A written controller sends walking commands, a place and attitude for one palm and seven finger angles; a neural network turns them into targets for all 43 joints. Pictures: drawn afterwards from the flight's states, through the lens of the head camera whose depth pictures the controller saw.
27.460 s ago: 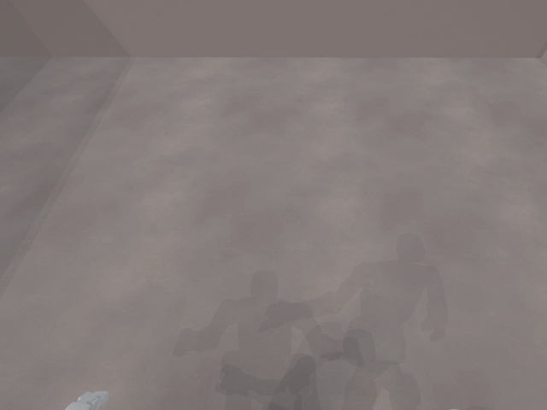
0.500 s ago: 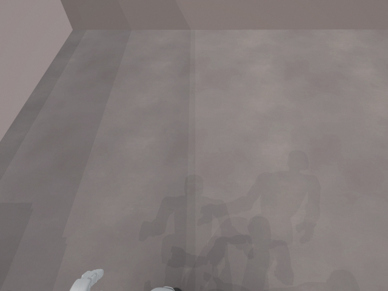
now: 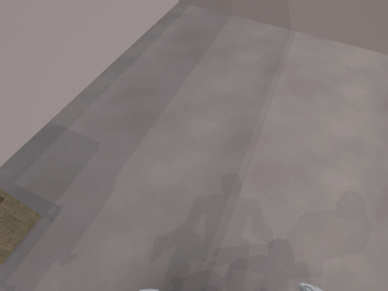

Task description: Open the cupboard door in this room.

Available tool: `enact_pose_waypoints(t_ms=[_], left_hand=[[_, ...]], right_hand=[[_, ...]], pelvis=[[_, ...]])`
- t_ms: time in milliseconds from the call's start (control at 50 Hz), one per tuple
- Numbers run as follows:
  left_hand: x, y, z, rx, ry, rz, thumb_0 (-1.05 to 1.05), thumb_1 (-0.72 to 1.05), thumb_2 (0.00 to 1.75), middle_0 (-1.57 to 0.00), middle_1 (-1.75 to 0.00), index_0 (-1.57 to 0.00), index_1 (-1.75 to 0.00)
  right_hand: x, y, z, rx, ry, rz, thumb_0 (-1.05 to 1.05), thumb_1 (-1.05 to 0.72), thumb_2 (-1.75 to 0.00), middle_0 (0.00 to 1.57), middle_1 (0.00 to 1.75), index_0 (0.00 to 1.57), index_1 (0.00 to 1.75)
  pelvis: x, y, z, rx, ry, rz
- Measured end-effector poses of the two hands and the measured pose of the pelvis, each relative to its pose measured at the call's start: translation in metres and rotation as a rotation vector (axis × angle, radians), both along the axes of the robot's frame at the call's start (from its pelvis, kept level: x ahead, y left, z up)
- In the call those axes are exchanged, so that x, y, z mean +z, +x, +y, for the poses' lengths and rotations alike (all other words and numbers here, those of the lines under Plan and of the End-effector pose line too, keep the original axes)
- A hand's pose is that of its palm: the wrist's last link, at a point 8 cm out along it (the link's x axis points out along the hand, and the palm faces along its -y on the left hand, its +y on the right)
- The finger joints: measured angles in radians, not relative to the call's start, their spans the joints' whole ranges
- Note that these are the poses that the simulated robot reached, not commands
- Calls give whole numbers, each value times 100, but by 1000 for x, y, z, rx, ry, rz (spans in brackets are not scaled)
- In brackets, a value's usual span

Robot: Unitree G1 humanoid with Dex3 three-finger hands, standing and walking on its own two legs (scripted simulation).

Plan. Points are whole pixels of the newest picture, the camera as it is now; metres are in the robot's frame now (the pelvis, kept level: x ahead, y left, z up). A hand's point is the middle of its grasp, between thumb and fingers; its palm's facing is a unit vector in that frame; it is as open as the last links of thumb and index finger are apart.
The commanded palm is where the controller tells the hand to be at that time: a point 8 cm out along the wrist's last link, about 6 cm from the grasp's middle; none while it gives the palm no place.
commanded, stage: turn to face it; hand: left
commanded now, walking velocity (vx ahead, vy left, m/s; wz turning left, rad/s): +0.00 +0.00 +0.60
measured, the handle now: out of the picture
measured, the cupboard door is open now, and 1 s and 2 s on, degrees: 0 0 0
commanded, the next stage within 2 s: take the last steps up to it in 1.82 s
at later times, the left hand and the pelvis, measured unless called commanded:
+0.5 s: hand out of the picture +0.07 +0.20 -0.13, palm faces +0.26 -0.92 -0.29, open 7.4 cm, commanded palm none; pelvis +0.00 -0.03 +0.01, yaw +17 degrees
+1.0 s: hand out of the picture -0.11 +0.23 -0.16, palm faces +0.59 -0.76 -0.27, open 7.4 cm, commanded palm none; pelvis -0.03 +0.01 +0.01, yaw +35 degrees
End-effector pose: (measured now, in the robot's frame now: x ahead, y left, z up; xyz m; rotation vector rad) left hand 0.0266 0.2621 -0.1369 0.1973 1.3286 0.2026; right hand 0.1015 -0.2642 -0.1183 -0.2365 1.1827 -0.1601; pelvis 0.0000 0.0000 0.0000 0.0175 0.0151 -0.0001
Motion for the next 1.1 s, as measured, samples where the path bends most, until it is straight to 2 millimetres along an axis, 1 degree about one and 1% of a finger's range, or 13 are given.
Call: enact_pose_waypoints(t_ms=[80, 200, 300, 360, 420, 460, 540, 660, 740, 860, 900, 980, 1100], left_hand=[[1, -11, 23, 53, 17, 35, 1, 91, 90, -20, -30, -20, -30], [16, 8, 32, 87, 22, -72, 1, 91, 90, -20, -30, -20, -30], [26, 30, 21, 101, 32, -162, 1, 91, 90, -20, -30, -20, -30], [31, 40, 9, 107, 42, -206, 1, 91, 90, -20, -30, -20, -30], [34, 41, -6, 119, 64, -249, 1, 91, 90, -20, -30, -20, -30], [38, 33, -16, 134, 74, -256, 1, 91, 90, -20, -30, -20, -30], [43, 5, -30, 199, 70, -225, 1, 91, 90, -20, -30, -20, -30], [37, -43, -41, 309, 48, -151, 1, 90, 90, -20, -30, -20, -30], [27, -82, -38, 388, 28, -104, 1, 90, 90, -20, -30, -20, -30], [-3, -148, -16, 525, 6, -28, 1, 90, 90, -20, -30, -20, -30], [-5, -164, -9, 557, 7, 9, 1, 91, 90, -20, -30, -20, -30], [6, -173, 1, 606, 15, -1, 1, 91, 90, -20, -30, -20, -30], [21, -161, 8, 640, 52, -87, 1, 91, 90, -20, -30, -20, -30]], right_hand=[[14, 19, 20, 50, -13, -53, 0, -91, -90, 20, 30, 20, 30], [18, 21, 35, 106, -4, -29, 0, -91, -90, 20, 30, 20, 30], [9, 16, 31, 129, 19, 10, 0, -90, -90, 20, 30, 20, 30], [-1, 13, 22, 137, 34, 37, 0, -90, -90, 20, 30, 20, 30], [-16, 15, 9, 149, 52, 58, 0, -90, -90, 20, 30, 20, 30], [-21, 17, 2, 163, 56, 74, 0, -91, -90, 20, 30, 20, 30], [-18, 25, -4, 213, 57, 103, 0, -91, -90, 20, 30, 20, 30], [-10, 40, 5, 301, 41, 132, 0, -91, -90, 20, 29, 20, 30], [-5, 58, 27, 384, 20, 125, 0, -91, -90, 19, 29, 19, 30], [0, 91, 81, 523, -11, 14, 0, -91, -90, 19, 29, 20, 30], [6, 96, 96, 555, -11, -17, 0, -91, -90, 20, 29, 20, 30], [15, 96, 115, 604, -16, -24, 0, -91, -90, 20, 30, 20, 30], [14, 95, 128, 655, 6, 3, 0, -91, -90, 20, 30, 20, 30]], pelvis=[[6, -1, 9, 36, -21, -4], [15, -2, 12, 105, -31, -9], [14, -2, 4, 165, -22, -10], [11, -1, -7, 202, -14, -10], [4, 1, -20, 241, -6, -8], [4, 0, -25, 275, -7, -18], [11, -1, -31, 329, 10, -30], [16, -2, -31, 412, 19, -25], [14, -7, -23, 465, 15, -19], [-2, -20, 1, 543, -4, -14], [0, -23, 5, 557, -8, -16], [10, -26, 10, 605, -26, -16], [16, -25, 9, 673, -25, -12]])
